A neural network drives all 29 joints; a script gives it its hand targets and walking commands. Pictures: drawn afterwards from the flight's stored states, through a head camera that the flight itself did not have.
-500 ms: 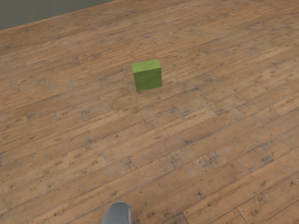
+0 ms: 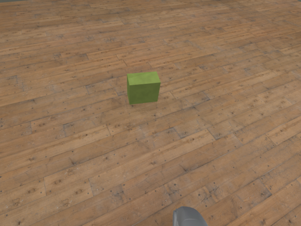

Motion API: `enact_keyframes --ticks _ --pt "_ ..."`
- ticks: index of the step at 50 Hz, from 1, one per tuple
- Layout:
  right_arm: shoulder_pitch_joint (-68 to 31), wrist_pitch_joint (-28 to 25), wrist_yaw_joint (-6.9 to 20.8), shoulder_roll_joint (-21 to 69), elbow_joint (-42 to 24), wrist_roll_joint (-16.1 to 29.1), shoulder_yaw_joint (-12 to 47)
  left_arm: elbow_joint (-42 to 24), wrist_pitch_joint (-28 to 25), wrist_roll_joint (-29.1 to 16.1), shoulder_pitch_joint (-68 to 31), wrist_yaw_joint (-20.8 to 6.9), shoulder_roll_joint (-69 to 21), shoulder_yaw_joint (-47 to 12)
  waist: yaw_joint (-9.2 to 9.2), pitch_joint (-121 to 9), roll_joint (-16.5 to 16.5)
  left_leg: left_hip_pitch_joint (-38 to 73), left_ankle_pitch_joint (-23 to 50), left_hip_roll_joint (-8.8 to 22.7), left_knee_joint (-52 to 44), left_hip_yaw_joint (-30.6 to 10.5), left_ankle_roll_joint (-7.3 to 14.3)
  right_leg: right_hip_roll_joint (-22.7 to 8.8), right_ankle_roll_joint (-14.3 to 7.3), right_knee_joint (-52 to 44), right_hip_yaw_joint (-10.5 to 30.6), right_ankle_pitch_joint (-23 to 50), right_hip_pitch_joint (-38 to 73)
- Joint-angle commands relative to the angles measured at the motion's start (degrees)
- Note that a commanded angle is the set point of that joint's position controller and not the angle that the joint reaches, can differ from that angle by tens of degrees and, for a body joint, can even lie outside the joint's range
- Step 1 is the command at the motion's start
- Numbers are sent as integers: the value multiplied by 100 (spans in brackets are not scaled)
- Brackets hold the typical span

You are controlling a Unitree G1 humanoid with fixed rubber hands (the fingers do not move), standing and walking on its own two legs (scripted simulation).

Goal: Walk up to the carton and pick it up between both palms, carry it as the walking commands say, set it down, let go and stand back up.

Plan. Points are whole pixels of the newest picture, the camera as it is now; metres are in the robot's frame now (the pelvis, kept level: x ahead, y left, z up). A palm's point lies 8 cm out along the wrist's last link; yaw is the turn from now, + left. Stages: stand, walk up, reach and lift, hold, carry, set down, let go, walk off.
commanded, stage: walk up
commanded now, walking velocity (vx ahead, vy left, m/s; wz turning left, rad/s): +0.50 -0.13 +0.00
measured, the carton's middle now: (142, 88) +1.24 -0.01 -0.66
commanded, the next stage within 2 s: none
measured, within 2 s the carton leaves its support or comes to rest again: neither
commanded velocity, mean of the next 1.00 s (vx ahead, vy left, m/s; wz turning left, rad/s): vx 0.50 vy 0.04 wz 0.01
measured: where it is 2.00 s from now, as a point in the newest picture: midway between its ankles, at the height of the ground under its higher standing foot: (141, 134)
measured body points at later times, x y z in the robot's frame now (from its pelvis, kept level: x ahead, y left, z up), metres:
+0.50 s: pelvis +0.25 -0.08 -0.01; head +0.28 -0.10 +0.44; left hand +0.34 +0.14 -0.15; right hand +0.17 -0.29 -0.17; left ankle +0.15 +0.07 -0.65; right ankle +0.30 -0.19 -0.74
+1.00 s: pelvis +0.48 +0.01 -0.01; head +0.51 +0.04 +0.44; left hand +0.45 +0.23 -0.18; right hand +0.57 -0.22 -0.14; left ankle +0.52 +0.11 -0.74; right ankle +0.40 -0.15 -0.65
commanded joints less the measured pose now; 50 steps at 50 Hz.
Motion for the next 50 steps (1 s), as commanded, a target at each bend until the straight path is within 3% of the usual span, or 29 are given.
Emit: enact_keyframes --ticks 1,5,11,13,14,15,16,17,18,19,20,21,22,24,27,32,36,38,39,40,41,42,43,44,45,46,47,48,50 --pt "724 -41 17 -720 91 -25 -97 -319 160 37 -11 -166 -131 -36 -56 521 1326 156 -903 1470 -2207 -1383 235 -225 133 -788 199 1038 -634" --pt "1179 -98 -10 -852 255 13 -120 -480 133 3 -651 -207 20 -57 -197 500 927 863 256 1365 -2126 -1065 240 -65 182 -1626 56 1332 -776" --pt "1645 -37 -42 -913 476 -2 -162 -775 52 -87 -1481 -220 -67 -114 -489 686 1333 1467 1233 1324 -1885 -571 382 74 173 -3116 -243 1061 -489" --pt "1548 -25 -39 -1029 496 27 -172 -789 -71 -55 -1456 -202 -12 -110 -370 436 1548 1296 1524 1196 -1553 -281 359 182 24 -3550 -417 646 369" --pt "1641 55 -31 -1022 584 40 -132 -745 -135 -25 -1242 -177 23 -98 -326 234 1922 1108 1586 953 -1164 -24 349 331 -33 -3486 -673 328 863" --pt "1861 47 -32 -891 726 49 -59 -530 -207 12 -704 -117 116 -4 -97 -120 1333 834 1914 831 -422 8 307 332 -126 -3636 -674 521 1770" --pt "1865 27 -23 -820 657 15 12 -157 -260 39 294 -32 384 119 287 -672 614 104 2029 705 863 -31 207 166 -459 -3713 -428 449 3167" --pt "1750 -6 -12 -611 524 20 95 132 -327 87 1322 59 968 322 688 -1426 -805 -1245 799 323 2732 -67 -54 -1216 -899 -4205 1511 416 4407" --pt "1678 13 -19 -433 301 130 190 212 -336 121 2028 130 1436 387 747 -1864 -1832 -2224 -1746 -178 4016 -385 -104 -2374 -1207 -4997 3184 824 5163" --pt "1221 64 -26 -609 226 83 129 262 -340 104 1963 127 1389 270 638 -1473 -927 -2197 -1797 146 4461 -776 -46 -2335 -1091 -5167 3018 674 4585" --pt "1363 57 -16 -678 384 82 30 124 -364 114 1484 155 1157 218 435 -1393 -101 -2241 -1129 252 4704 -1004 -70 -2242 -946 -5035 2741 795 4231" --pt "1291 117 10 -734 497 60 -41 136 -337 22 1108 186 978 178 261 -930 226 -2229 -808 418 4659 -1039 -186 -2185 -826 -5025 2253 1282 3587" --pt "1245 186 30 -544 380 3 -30 22 -354 -26 693 193 579 117 100 -540 79 -1916 -462 531 4424 -1072 -240 -1849 -763 -5297 1655 885 2833" --pt "1184 300 135 -411 406 -77 -41 15 -385 -87 380 178 299 43 -82 -178 -306 -1580 -163 565 4036 -943 -294 -1528 -543 -5541 996 484 2145" --pt "738 487 260 -236 195 -123 20 3 -382 -37 548 174 209 74 -14 216 -1068 -1798 381 531 3393 -613 -381 -1266 -482 -5781 400 -18 1799" --pt "-297 504 419 -275 -251 -92 153 22 -354 -14 846 168 387 113 143 407 -772 -1792 943 447 1701 -350 -544 -1022 -423 -5915 -2 -18 1887" --pt "-904 403 475 -367 -479 -30 181 97 -337 0 1067 156 612 155 245 435 -747 -1382 748 321 649 -87 -515 -1152 -557 -5712 -41 100 2088" --pt "-868 363 460 -486 -541 0 154 35 -326 3 960 128 708 198 127 304 -815 -939 610 354 416 -172 -479 -1235 -600 -5588 50 -25 2020" --pt "-704 291 411 -623 -422 -3 117 76 -312 -11 974 90 697 143 56 31 -677 -397 383 235 368 25 -412 -1011 -637 -5209 -179 -383 1913" --pt "-268 222 369 -833 -283 -42 0 58 -332 -47 978 51 558 96 -71 -236 -460 259 201 242 344 13 -336 -775 -543 -4797 -353 -642 1707" --pt "500 134 290 -1025 -4 -108 -134 91 -317 -50 1028 26 394 11 -319 -645 339 1298 -190 234 276 -91 -148 -499 -473 -3643 -469 -499 1369" --pt "1374 81 162 -1484 159 -209 -369 -4 -345 -77 1096 32 156 -78 -694 -1036 1942 2309 -1079 1229 -377 -1503 189 -41 -345 -1839 -669 -1005 355" --pt "2010 59 78 -1958 260 -191 -473 -290 -346 -58 906 2 -63 -107 -746 -1200 3073 2645 -1612 2349 -1505 -3493 371 431 -213 -269 -293 -2048 -703" --pt "1838 58 71 -2054 171 -135 -461 -346 -360 -42 732 28 63 -113 -536 -1010 2255 2507 -1176 2481 -1600 -3835 508 261 -232 274 151 -1824 -1064" --pt "1455 49 85 -1640 97 -114 -382 -262 -354 -71 617 55 181 -86 -473 -798 1492 2232 -826 2116 -1445 -3133 605 -38 -305 338 345 -1280 -913" --pt "1076 33 88 -1341 -50 -119 -253 -165 -335 -53 473 34 157 -127 -380 -691 1135 2028 -218 1816 -1281 -2567 405 -147 -256 323 340 -725 -994" --pt "926 -29 74 -1235 -86 -80 -205 -9 -266 -74 587 27 142 -126 -224 -632 748 1642 575 1913 -1221 -2343 255 -186 -170 377 324 -534 -812" --pt "712 -32 66 -1186 -209 -26 -165 37 -178 -65 782 11 125 -118 -59 -491 656 1117 590 1779 -1242 -2088 177 -325 -58 252 446 -328 -401" --pt "691 -78 54 -913 -197 40 -119 -4 -90 -2 670 -30 -58 -84 -18 -160 1113 664 1021 1745 -1492 -1589 215 -311 23 83 378 72 -323"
